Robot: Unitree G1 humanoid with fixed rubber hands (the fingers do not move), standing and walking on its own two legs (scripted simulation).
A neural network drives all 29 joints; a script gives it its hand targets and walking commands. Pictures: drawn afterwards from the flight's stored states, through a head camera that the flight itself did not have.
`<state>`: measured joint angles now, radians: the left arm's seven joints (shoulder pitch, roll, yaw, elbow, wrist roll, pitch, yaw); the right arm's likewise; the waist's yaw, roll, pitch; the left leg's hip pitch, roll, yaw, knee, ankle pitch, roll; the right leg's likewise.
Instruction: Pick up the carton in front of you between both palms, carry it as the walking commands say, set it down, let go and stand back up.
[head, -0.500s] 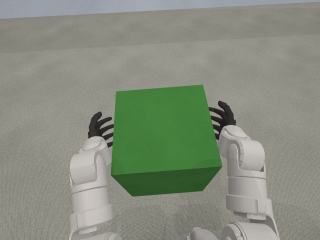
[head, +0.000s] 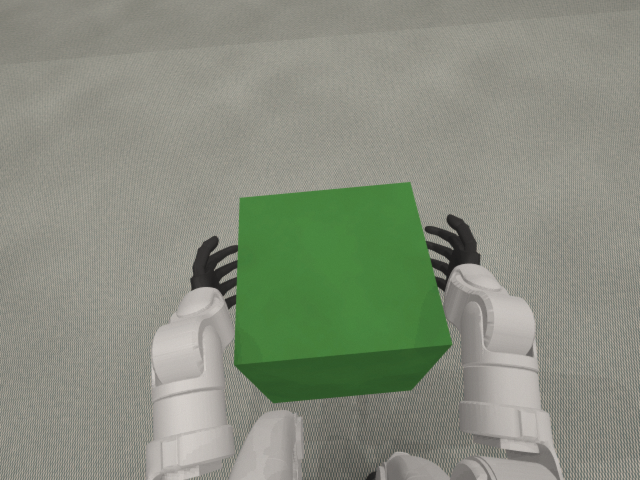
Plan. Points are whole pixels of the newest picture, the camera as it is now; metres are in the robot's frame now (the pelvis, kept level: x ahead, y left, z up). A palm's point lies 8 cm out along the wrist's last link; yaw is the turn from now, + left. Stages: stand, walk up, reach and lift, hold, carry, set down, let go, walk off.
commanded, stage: carry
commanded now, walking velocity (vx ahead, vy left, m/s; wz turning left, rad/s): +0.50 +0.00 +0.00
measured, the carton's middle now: (334, 304) +0.33 +0.01 -0.03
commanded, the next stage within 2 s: none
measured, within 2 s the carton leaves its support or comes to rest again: neither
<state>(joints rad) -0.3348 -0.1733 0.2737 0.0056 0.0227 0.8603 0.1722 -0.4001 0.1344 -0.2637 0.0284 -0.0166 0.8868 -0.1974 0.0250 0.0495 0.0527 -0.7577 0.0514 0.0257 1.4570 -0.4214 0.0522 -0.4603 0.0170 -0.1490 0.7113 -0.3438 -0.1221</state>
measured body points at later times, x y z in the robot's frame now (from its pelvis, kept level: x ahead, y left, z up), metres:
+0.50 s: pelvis +0.35 -0.02 +0.03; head +0.37 -0.02 +0.48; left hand +0.69 +0.10 +0.09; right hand +0.66 -0.22 +0.10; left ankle +0.37 +0.01 -0.72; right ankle +0.31 -0.15 -0.63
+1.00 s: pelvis +0.69 -0.12 +0.03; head +0.68 -0.13 +0.48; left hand +0.91 +0.04 +0.08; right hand +0.93 -0.26 +0.08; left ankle +0.65 +0.01 -0.63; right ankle +0.71 -0.17 -0.72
